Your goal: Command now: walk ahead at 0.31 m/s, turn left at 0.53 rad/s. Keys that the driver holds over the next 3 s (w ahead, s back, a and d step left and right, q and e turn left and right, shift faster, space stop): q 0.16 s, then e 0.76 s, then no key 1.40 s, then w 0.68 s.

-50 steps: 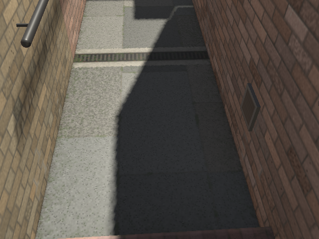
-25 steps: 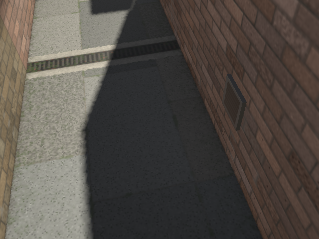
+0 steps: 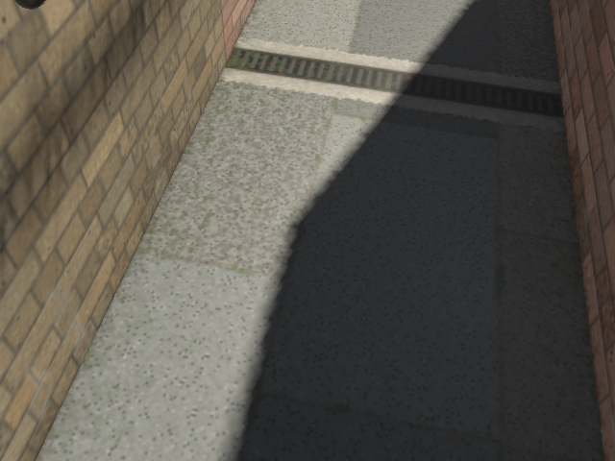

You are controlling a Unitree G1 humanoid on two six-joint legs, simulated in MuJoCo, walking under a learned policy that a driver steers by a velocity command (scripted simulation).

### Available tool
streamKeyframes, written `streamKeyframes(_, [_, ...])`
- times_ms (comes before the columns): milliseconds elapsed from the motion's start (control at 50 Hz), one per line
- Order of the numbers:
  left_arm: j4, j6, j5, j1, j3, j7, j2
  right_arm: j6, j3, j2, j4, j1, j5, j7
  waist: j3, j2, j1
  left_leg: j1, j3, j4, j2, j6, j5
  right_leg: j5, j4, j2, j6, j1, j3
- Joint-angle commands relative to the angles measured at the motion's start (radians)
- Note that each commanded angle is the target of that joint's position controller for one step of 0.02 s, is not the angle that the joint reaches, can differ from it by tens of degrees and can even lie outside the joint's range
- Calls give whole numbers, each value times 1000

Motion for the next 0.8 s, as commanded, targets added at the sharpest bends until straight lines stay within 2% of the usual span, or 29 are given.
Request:
streamKeyframes(20, [-122, -6, 10, -96, 47, -2, 168, 12, -22, -152, 10, 251, 1, -34, -70, -65, -85, 469, -526, -78, 459, 266, 471, 291, -270, -73, 43, -619, 119])
streamKeyframes(40, [-88, 17, 25, -54, 38, 3, 121, 3, -13, -143, -11, 218, -1, -34, -38, -39, -54, 248, -494, -62, 414, 250, 609, 330, -331, -67, 54, -464, 98])
streamKeyframes(60, [-121, 35, 31, -109, 23, -5, 73, -10, -10, -144, -33, 158, 22, -39, -21, -73, -21, 9, -357, -168, 298, 198, 619, 499, -632, -58, 85, -250, 74])
streamKeyframes(80, [-127, 44, 45, -111, 17, -4, 40, -13, -19, -181, -26, 152, 11, -43, -54, -1, -19, -61, -338, -165, 275, 193, 831, 542, -657, -15, 92, -105, 30])
streamKeyframes(100, [-85, 49, 31, -21, 15, -5, 41, -18, -25, -195, -20, 159, -2, -44, -113, 61, 5, -23, -317, -109, 273, 177, 980, 652, -606, -6, 79, -66, 27])
streamKeyframes(120, [-92, 44, 20, -20, 27, -4, 71, -18, -24, -169, -21, 170, 7, -37, -116, 83, 4, 11, -270, -76, 215, 151, 945, 762, -682, -5, 61, -107, 29])
streamKeyframes(140, [-107, 27, 18, -70, 44, -5, 122, -24, -17, -135, 1, 205, 15, -42, -99, 104, -23, 78, -295, -28, 189, 135, 805, 871, -768, -29, 45, -185, 86])
streamKeyframes(160, [-136, 20, 15, -141, 49, -11, 131, -21, -13, -112, 4, 228, 23, -45, -82, 65, -46, 55, -292, -10, 156, 126, 640, 964, -888, -19, 34, -188, 75])
streamKeyframes(180, [-151, 9, 21, -177, 41, -19, 102, -22, -2, -96, 1, 219, 29, -46, -86, 80, -43, 50, -308, 25, 146, 122, 455, 1075, -973, -11, 23, -162, 79])
streamKeyframes(200, [-164, 9, 32, -230, 33, -31, 87, -21, 0, -85, -4, 209, 27, -50, -83, 99, -74, 38, -287, 29, 125, 106, 354, 1135, -1038, -1, 16, -118, 74])
streamKeyframes(220, [-185, 8, 16, -252, 28, -37, 66, -19, 5, -75, 1, 219, 25, -55, -66, 118, -69, 8, -317, 56, 139, 108, 280, 1177, -1083, 8, 15, -94, 79])
streamKeyframes(280, [-185, -3, 15, -300, 20, -46, 56, -26, 14, -83, 4, 251, 12, -63, -18, 71, -90, -17, -350, 139, 173, 100, 157, 1233, -1195, 12, 10, -51, 101])
streamKeyframes(320, [-192, -19, 6, -340, 14, -49, 51, -38, 14, -91, 14, 282, -10, -70, 34, 63, -128, 12, -345, 190, 185, 97, 167, 1189, -1317, 11, 15, -34, 133])
streamKeyframes(360, [-167, -25, -29, -283, 26, -53, 71, -27, 22, -72, 40, 308, -37, -87, 59, 108, -135, 62, -347, 311, 189, 105, 177, 1193, -1461, -26, 8, -3, 168])
streamKeyframes(400, [-96, -26, -30, -140, 35, -56, 76, -17, 21, -73, 43, 301, -45, -95, 73, 43, -102, 33, -309, 458, 176, 100, 230, 1236, -1633, -36, -2, 154, 101])
streamKeyframes(420, [-49, -23, -15, -30, 44, -56, 84, -13, 23, -70, 36, 300, -37, -88, 29, -25, -76, -17, -247, 592, 147, 84, 221, 1265, -1682, -13, -8, 326, 19])
streamKeyframes(440, [-9, -22, 5, 47, 53, -63, 120, -17, 24, -67, 30, 318, -31, -65, -40, -123, -65, -91, -169, 766, 96, 63, 57, 1410, -1593, -10, -13, 492, -5])
streamKeyframes(460, [16, -17, 15, 173, 70, -69, 185, -20, 20, -45, 0, 348, 4, -62, -197, -268, -32, -363, -51, 1143, 2, -6, -530, 1958, -1292, -198, -122, 834, 152])
streamKeyframes(480, [0, -17, 6, 169, 62, -77, 155, -4, 25, -68, -8, 343, 31, -72, -296, -193, -19, -639, 40, 1451, -15, -39, -732, 2077, -1166, -318, -237, 1027, 307])
streamKeyframes(500, [-41, -13, -23, 135, 70, -65, 174, 7, 27, -88, -53, 252, 3, -77, -336, -92, 8, -739, 16, 1542, 25, -47, -610, 1862, -1208, -349, -297, 967, 369])
streamKeyframes(520, [-87, -5, -25, 70, 58, -49, 160, 11, 28, -89, -89, 140, -29, -71, -289, 33, 19, -743, -9, 1506, 66, -61, -494, 1603, -1263, -314, -293, 811, 355])
streamKeyframes(540, [-110, 4, -7, 6, 75, -11, 216, 17, 44, -40, -129, 111, -18, -62, -316, -45, -6, -771, -47, 1481, 87, -94, -405, 1229, -1364, -402, -391, 713, 535])
streamKeyframes(560, [-120, 12, 3, -1, 61, 3, 179, 36, 46, -53, -142, 39, -39, -63, -263, 19, 1, -745, -52, 1475, 102, -109, -341, 1086, -1415, -363, -379, 547, 557])
streamKeyframes(580, [-136, 19, 0, -33, 44, 0, 147, 58, 46, -50, -158, 11, -40, -64, -227, 33, -17, -675, -53, 1461, 86, -115, -301, 1079, -1419, -294, -348, 391, 510])
streamKeyframes(600, [-129, 19, 2, -51, 25, -1, 120, 72, 42, -63, -168, -6, -34, -61, -168, 74, -53, -639, -78, 1289, 93, -136, -130, 959, -1402, -188, -272, 261, 411])
streamKeyframes(640, [-153, 16, 2, -44, 16, 4, 125, 90, 52, -20, -187, -22, -37, -65, -156, -9, -47, -647, -48, 1318, 54, -157, -88, 1088, -1363, -134, -243, 176, 407])
streamKeyframes(660, [-153, 21, -9, -40, 17, 11, 133, 97, 70, 15, -227, -52, -32, -63, -140, 2, -56, -701, -47, 1239, 47, -174, -31, 1004, -1346, -99, -234, 163, 411])
streamKeyframes(720, [-184, 36, -4, 2, 7, 21, 122, 104, 74, 37, -285, -111, -56, -67, -167, -65, -27, -805, -65, 1232, 29, -208, 2, 825, -1328, -81, -208, 223, 503])
streamKeyframes(800, [-244, 43, 1, 22, 11, 33, 144, 111, 73, 37, -377, -222, -53, -74, -151, -74, 18, -920, -90, 1265, 8, -240, -29, 572, -1359, -74, -185, 293, 626])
